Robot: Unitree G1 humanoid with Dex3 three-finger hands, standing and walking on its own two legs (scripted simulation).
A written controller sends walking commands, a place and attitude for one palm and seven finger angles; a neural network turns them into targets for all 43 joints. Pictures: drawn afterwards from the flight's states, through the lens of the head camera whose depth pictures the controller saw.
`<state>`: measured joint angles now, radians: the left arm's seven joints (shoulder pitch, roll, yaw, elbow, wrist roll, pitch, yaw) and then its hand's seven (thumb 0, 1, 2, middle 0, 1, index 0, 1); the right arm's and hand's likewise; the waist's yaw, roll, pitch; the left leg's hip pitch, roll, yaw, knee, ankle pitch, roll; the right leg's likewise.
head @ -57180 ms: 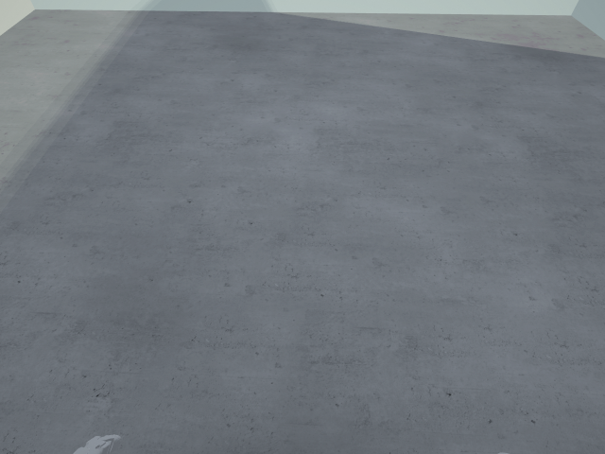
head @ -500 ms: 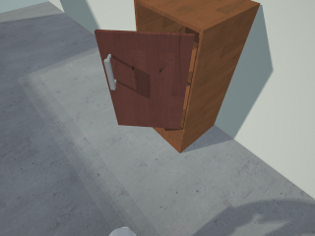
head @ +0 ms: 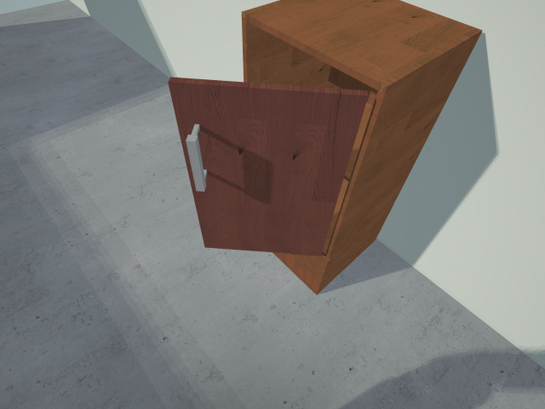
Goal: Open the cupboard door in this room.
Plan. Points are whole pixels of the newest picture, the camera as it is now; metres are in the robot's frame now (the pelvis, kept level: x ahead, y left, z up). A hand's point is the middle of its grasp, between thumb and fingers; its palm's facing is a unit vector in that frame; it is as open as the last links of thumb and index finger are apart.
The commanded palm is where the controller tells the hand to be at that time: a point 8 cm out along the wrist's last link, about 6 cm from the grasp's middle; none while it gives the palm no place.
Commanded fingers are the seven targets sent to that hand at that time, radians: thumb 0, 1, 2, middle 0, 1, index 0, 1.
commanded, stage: come to a stop and stand still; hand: left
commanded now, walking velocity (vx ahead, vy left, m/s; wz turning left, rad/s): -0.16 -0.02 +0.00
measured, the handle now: (198, 159) +0.61 +0.20 -0.04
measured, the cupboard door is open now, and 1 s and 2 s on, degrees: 44 44 44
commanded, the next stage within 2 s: look again from close up in 0.76 s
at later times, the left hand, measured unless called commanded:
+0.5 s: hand out of the picture +0.04 +0.19 -0.18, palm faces +0.02 -0.97 -0.22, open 7.3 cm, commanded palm none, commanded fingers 0.00 0.90 0.90 -0.20 -0.30 -0.20 -0.30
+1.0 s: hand out of the picture +0.00 +0.18 -0.16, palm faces -0.02 -0.98 -0.22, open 7.4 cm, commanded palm none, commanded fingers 0.00 0.90 0.90 -0.20 -0.30 -0.20 -0.30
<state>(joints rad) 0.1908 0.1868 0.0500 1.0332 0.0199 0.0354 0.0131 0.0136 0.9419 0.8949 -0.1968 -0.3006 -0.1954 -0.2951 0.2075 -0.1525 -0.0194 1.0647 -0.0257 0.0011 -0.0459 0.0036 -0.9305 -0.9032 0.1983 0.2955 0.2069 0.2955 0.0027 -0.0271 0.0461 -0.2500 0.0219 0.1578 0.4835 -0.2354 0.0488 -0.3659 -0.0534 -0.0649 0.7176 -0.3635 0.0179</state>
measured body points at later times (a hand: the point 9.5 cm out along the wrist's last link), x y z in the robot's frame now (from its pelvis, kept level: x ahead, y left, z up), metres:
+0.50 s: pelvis -0.01 +0.01 -0.01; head +0.00 +0.01 +0.44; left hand +0.04 +0.24 -0.16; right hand +0.04 -0.23 -0.16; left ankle -0.03 +0.10 -0.74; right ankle +0.01 -0.12 -0.74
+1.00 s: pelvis -0.01 +0.00 +0.00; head +0.00 -0.02 +0.45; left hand +0.00 +0.23 -0.15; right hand -0.01 -0.22 -0.17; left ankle -0.03 +0.10 -0.74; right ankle +0.01 -0.12 -0.74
